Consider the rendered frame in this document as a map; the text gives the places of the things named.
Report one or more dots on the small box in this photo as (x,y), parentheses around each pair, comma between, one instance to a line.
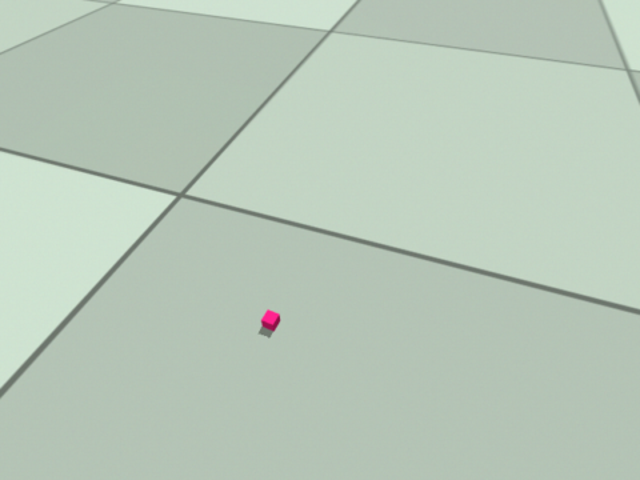
(270,320)

